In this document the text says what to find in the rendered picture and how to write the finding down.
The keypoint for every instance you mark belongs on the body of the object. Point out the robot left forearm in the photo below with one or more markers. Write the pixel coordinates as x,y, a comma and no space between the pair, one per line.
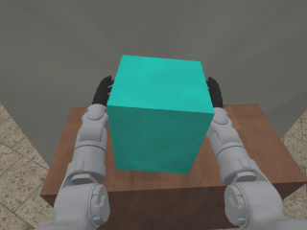
88,162

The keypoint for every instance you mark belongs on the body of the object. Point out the robot left upper arm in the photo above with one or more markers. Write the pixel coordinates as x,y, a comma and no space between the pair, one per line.
80,207

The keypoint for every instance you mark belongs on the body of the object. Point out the robot right upper arm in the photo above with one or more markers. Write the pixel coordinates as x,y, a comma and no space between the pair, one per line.
256,205

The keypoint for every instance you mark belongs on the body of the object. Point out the right robot hand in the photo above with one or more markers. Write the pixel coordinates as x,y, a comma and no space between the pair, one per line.
215,93

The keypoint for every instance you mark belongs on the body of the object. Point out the left robot hand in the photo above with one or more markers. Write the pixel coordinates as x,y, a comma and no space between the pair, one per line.
101,96

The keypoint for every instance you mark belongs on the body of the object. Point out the pedestal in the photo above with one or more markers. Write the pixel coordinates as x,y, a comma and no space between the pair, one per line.
140,200

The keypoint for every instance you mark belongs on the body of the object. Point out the robot right forearm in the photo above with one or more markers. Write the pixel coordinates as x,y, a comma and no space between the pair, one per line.
231,154

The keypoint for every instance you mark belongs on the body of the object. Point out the carton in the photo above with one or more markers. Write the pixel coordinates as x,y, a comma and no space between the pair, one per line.
159,110

